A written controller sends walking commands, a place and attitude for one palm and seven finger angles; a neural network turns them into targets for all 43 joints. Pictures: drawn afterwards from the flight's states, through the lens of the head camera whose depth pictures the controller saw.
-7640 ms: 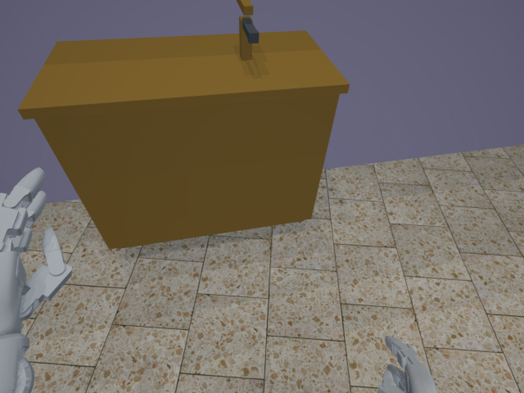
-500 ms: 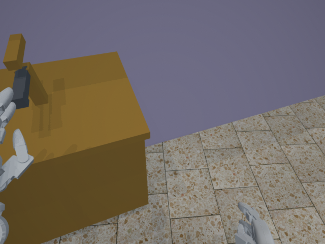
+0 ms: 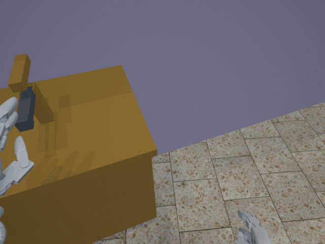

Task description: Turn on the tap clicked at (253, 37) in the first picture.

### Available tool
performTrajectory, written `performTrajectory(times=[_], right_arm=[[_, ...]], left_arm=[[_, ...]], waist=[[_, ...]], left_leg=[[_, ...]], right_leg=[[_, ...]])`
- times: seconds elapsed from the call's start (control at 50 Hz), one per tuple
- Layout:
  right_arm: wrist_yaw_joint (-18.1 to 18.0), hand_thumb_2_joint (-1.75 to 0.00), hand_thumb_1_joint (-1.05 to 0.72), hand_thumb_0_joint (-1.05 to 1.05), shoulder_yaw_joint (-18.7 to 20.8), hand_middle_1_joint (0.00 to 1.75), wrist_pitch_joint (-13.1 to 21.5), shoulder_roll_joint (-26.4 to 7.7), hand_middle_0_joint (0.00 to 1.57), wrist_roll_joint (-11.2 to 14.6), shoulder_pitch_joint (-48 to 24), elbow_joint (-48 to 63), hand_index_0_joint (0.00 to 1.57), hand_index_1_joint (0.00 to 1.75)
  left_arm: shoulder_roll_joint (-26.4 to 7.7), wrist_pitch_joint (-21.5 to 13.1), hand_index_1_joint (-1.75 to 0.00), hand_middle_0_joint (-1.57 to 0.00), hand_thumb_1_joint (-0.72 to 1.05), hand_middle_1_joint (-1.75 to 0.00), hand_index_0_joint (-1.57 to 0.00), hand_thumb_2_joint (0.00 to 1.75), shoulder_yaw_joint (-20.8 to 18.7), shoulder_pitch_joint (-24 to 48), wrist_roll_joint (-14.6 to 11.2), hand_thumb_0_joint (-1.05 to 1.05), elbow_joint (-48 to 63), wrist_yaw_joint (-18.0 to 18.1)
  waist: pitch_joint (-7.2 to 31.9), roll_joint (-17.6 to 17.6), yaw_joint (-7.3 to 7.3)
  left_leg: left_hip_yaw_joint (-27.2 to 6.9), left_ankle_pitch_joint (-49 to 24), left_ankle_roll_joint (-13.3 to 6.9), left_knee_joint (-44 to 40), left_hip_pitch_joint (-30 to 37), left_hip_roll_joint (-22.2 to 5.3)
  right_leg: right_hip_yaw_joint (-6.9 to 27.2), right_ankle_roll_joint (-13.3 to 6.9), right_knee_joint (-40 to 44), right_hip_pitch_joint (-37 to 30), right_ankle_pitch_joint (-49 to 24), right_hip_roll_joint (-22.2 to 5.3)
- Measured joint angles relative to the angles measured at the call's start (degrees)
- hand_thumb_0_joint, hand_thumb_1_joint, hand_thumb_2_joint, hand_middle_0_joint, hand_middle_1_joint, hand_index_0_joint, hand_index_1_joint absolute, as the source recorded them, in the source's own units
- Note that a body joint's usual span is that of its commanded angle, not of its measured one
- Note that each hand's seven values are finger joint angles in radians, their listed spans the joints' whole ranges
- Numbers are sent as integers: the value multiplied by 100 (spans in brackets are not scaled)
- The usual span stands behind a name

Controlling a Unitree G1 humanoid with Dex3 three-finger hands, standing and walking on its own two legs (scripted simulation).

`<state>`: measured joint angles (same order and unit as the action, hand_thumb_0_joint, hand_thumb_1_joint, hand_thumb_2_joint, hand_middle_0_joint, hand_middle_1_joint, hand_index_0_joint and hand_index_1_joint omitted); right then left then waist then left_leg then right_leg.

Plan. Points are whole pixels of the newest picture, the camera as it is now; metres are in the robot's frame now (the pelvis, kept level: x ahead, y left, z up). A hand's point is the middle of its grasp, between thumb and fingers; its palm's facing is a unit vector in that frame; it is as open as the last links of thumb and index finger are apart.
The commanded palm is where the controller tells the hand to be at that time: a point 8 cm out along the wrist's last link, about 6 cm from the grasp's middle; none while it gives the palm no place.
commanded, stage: come to a stop and stand still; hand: left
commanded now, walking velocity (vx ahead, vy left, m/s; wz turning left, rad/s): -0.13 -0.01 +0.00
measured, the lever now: (24, 122) +0.34 +0.34 +0.14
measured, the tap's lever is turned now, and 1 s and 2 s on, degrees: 0 0 0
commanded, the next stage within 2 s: look again from close up in 0.86 s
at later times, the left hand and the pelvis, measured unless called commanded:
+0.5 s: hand (20, 143) +0.26 +0.28 +0.18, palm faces +0.38 -0.87 -0.32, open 7.4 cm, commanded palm +0.20 +0.32 +0.19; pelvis +0.04 +0.04 +0.02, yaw -1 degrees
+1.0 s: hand (9, 138) +0.26 +0.30 +0.19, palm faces +0.40 -0.82 -0.41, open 7.4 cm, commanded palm +0.18 +0.33 +0.19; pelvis +0.03 +0.05 +0.02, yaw +0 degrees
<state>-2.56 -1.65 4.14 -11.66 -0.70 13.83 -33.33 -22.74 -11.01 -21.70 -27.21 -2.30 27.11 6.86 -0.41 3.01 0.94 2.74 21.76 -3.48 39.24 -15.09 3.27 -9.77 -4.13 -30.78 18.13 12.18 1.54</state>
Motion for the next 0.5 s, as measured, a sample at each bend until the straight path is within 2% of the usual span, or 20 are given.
performTrajectory(times=[0.06,0.1,0.16,0.22,0.32,0.5], right_arm=[[73,-89,-90,1,71,30,-83,-81,21,77,-153,-179,20,30],[44,-89,-90,1,52,30,-112,-131,21,73,-243,-203,20,30],[-67,-89,-90,1,76,30,-81,-245,21,44,-330,-123,20,30],[-198,-89,-90,1,122,30,-95,-167,21,53,-400,-134,20,30],[-227,-90,-91,1,30,30,-23,-22,20,40,-387,45,20,30],[-139,-89,-90,1,-131,30,-96,143,21,6,-405,189,20,30]], left_arm=[[210,75,-30,-21,89,-31,-21,90,55,203,-37,1,-27,36],[368,116,-30,-21,89,-31,-21,90,90,218,-15,1,92,121],[530,173,-30,-21,89,-31,-21,90,227,149,-17,1,341,231],[475,238,-30,-21,89,-31,-21,90,275,79,-50,1,370,237],[293,370,-30,-21,89,-31,-21,90,172,192,-46,1,188,236],[357,560,-30,-20,89,-31,-21,90,335,197,-82,1,187,144]], waist=[[-72,-99,-126],[-138,-232,-174],[-238,-217,-136],[-218,-338,-176],[-92,-393,-210],[19,-382,-186]], left_leg=[[-182,371,238,1096,-494,-125],[-256,393,271,766,-506,-307],[-417,-622,322,-401,-194,-567],[-303,-590,385,-587,12,-491],[-229,-721,317,-1075,192,-430],[-122,-853,182,-1446,341,-317]], right_leg=[[12,-57,-60,-68,163,-7],[77,-15,-33,-139,176,-52],[64,85,-104,-262,262,-69],[173,183,35,-426,249,-152],[241,282,618,-631,-21,-178],[343,428,1076,-796,-242,-263]])
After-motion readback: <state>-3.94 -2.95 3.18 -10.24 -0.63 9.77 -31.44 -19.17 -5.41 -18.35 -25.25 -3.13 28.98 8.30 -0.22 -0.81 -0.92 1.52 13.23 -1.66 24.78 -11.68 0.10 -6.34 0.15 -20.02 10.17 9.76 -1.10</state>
